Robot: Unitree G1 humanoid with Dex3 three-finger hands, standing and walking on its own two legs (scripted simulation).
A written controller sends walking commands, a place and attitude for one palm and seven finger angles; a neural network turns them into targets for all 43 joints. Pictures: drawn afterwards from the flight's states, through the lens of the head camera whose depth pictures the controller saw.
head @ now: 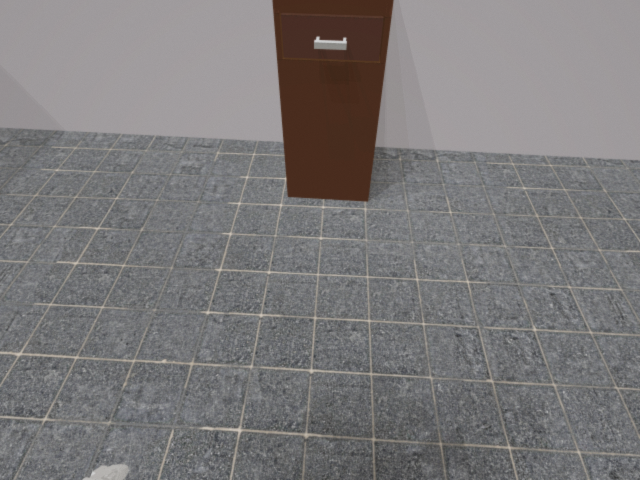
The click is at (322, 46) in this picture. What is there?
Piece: drawer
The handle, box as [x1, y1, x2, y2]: [314, 37, 346, 49]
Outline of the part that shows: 314,40 314,48 345,49 346,47 345,38 343,38 342,41 320,40 319,37 316,37 316,39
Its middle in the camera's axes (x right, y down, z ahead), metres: +0.03 -0.66 +1.30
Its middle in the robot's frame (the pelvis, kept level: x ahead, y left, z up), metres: +1.42 +0.04 -0.03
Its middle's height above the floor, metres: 0.74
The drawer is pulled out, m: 0.00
